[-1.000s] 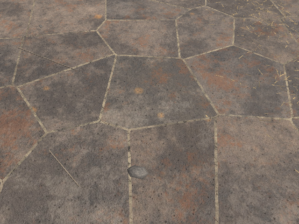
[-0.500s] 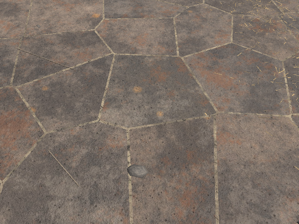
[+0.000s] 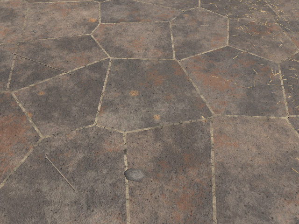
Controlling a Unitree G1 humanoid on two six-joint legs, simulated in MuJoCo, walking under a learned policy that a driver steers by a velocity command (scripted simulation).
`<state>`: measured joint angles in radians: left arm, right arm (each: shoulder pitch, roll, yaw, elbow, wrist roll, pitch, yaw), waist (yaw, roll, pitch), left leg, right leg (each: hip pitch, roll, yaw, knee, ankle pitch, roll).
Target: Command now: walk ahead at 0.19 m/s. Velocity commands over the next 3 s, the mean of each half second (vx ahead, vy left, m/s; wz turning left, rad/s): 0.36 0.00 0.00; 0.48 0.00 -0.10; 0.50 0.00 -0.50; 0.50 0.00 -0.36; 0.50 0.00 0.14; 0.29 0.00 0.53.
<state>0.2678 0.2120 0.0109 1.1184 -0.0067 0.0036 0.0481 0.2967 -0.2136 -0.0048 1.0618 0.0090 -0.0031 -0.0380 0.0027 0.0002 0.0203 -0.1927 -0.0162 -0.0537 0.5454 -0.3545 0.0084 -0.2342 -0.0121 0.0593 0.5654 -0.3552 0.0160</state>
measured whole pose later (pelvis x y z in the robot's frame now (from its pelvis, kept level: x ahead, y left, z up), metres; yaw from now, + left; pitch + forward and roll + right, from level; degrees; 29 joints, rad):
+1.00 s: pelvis +0.46 +0.01 +0.01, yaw -4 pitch +1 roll +3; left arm 0.11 0.25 0.05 0.86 -0.02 -0.08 -0.02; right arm 0.35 -0.25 -0.04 1.01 0.00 -0.10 0.00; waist -0.07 -0.03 0.00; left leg 0.06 -0.07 0.11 0.16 -0.25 0.05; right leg -0.68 -0.11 0.02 0.64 0.09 -0.03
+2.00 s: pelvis +1.02 -0.14 +0.01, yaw -31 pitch +2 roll +2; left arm 0.10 0.26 0.05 0.67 -0.01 -0.07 -0.01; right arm 0.38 -0.27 -0.06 0.90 0.02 -0.09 0.02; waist -0.11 -0.04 0.01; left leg -0.04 -0.04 0.05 0.24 -0.24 0.03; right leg -0.63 -0.09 0.04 0.65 -0.03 -0.01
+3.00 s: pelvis +1.45 -0.35 +0.01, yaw -6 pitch +3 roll -1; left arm 0.09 0.30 0.06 0.70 0.01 -0.03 0.04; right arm 0.20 -0.31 -0.08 0.70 0.01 0.01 -0.01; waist -0.03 -0.02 0.06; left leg -0.33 -0.12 -0.11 0.44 -0.16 0.08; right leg -0.65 -0.04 0.11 0.89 -0.25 0.10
